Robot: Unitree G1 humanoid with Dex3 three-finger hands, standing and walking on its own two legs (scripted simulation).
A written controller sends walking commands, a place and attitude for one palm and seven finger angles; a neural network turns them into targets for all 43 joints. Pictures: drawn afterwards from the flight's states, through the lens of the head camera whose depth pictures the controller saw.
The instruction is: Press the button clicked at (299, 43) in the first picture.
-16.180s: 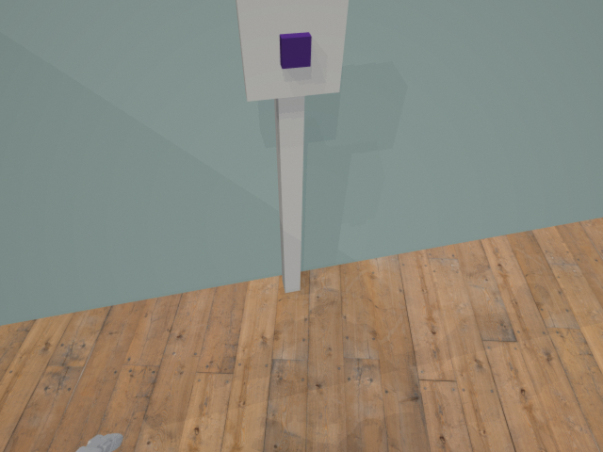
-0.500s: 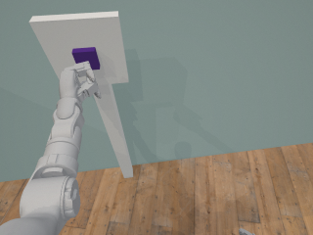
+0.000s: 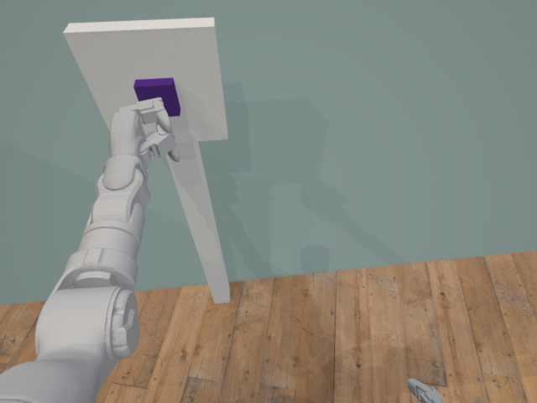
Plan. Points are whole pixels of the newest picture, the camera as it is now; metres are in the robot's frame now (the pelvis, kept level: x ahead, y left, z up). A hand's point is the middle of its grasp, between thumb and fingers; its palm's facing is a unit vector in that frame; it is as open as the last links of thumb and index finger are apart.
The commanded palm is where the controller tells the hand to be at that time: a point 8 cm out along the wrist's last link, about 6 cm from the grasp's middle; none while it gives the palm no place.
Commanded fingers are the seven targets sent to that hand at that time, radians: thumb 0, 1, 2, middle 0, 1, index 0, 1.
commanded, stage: press the button with the knuckle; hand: left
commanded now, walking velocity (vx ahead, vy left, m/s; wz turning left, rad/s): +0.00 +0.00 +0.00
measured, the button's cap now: (158, 97) +0.53 +0.18 +0.18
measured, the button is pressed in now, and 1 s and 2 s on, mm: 0 13 0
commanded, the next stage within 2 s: hold the button down briefly in 0.64 s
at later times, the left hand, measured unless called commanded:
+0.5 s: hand (171, 130) +0.48 +0.16 +0.15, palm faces +0.13 -0.99 -0.01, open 3.0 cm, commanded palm +0.47 +0.21 +0.15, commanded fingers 0.00 0.90 0.90 -1.30 -1.50 -1.30 -1.50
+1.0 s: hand (171, 126) +0.49 +0.16 +0.15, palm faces +0.12 -0.99 -0.03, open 3.0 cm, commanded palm +0.49 +0.21 +0.15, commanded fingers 0.00 0.90 0.90 -1.30 -1.50 -1.30 -1.50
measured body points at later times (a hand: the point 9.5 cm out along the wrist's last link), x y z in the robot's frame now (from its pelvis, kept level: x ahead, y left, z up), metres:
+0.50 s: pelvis -0.01 +0.00 -0.01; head +0.04 -0.01 +0.44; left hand +0.47 +0.21 +0.15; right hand +0.01 -0.27 -0.13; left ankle -0.03 +0.11 -0.73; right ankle +0.03 -0.11 -0.73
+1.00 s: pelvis -0.03 +0.00 -0.01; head +0.04 -0.01 +0.43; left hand +0.48 +0.21 +0.15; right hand -0.03 -0.27 -0.13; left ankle -0.03 +0.11 -0.73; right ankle +0.03 -0.11 -0.73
